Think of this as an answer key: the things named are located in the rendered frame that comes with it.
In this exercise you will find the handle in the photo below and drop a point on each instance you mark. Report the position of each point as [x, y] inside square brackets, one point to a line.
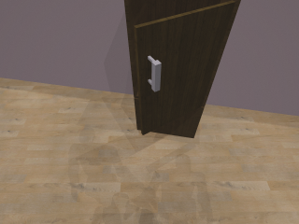
[156, 69]

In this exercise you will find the cupboard door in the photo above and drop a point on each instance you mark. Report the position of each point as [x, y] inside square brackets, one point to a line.
[188, 46]

